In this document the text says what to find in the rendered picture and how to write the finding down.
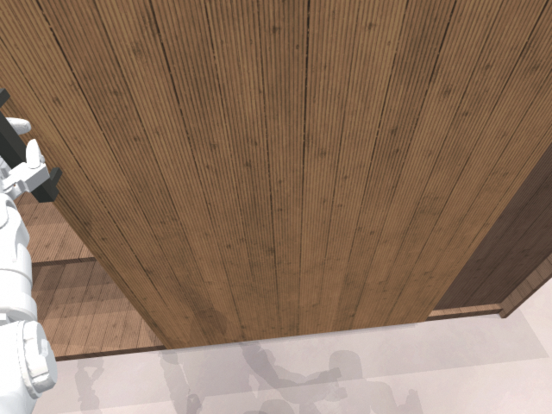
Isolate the left robot forearm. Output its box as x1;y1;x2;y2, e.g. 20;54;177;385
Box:
0;193;37;326

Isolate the wardrobe door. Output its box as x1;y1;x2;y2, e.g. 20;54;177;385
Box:
433;142;552;311
0;0;552;350

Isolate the left robot hand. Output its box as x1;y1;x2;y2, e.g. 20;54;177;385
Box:
0;117;50;200

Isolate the handle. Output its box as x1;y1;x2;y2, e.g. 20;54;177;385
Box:
0;88;63;203

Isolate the robot left upper arm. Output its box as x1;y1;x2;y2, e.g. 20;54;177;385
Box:
0;320;58;414

